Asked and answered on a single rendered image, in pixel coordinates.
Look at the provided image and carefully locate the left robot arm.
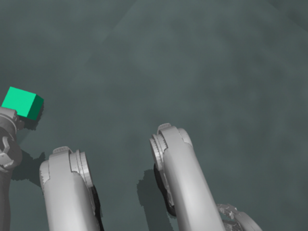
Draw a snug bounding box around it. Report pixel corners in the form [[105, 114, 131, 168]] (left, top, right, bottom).
[[0, 106, 22, 231]]

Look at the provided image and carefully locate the right robot hand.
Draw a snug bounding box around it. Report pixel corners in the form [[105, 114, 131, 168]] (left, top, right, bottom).
[[216, 204, 263, 231]]

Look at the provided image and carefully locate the right robot foot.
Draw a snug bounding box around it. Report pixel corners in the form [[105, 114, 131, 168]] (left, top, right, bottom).
[[154, 164, 176, 217]]

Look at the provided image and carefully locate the small box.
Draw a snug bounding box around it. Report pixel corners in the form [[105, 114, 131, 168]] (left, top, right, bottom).
[[1, 87, 44, 120]]

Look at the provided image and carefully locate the left robot foot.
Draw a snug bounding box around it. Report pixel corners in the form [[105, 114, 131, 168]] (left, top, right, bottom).
[[91, 185, 104, 231]]

